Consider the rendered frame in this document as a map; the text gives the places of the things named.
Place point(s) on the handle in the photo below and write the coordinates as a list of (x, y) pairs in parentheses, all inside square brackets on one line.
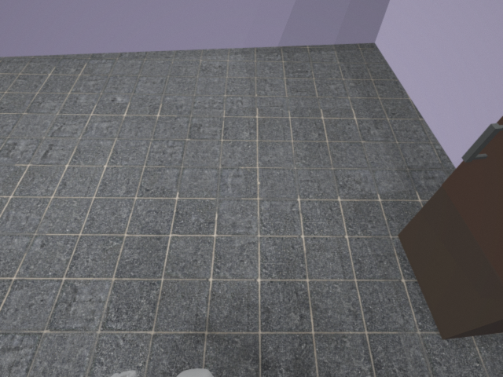
[(481, 143)]

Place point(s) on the cupboard door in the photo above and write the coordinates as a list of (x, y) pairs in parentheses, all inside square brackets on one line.
[(476, 190)]

